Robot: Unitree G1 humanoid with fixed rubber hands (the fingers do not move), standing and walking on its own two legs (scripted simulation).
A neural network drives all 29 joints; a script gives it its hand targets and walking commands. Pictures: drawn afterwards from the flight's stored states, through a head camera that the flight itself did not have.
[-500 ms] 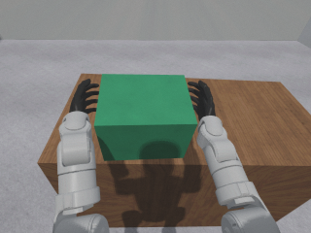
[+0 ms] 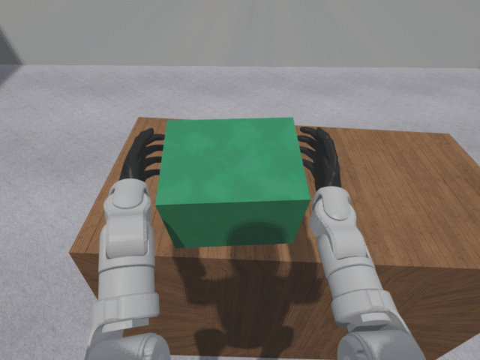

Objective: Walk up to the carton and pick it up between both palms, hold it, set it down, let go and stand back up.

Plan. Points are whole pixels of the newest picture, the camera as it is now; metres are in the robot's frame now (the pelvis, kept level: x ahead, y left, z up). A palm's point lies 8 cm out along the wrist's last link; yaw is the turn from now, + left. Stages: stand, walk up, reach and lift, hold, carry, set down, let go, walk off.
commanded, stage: set down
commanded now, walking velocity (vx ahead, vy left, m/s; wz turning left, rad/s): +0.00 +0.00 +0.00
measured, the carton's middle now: (232, 184) +0.38 +0.00 +0.12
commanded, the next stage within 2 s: none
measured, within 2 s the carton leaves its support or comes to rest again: neither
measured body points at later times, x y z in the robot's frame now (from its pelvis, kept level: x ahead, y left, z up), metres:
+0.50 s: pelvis +0.03 +0.00 +0.00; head +0.02 +0.04 +0.45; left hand +0.41 +0.14 +0.11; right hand +0.38 -0.16 +0.13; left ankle +0.01 +0.11 -0.75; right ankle +0.02 -0.11 -0.75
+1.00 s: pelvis +0.02 +0.01 +0.00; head +0.02 +0.03 +0.45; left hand +0.43 +0.13 +0.09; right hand +0.39 -0.17 +0.11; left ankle +0.01 +0.11 -0.75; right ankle +0.02 -0.11 -0.75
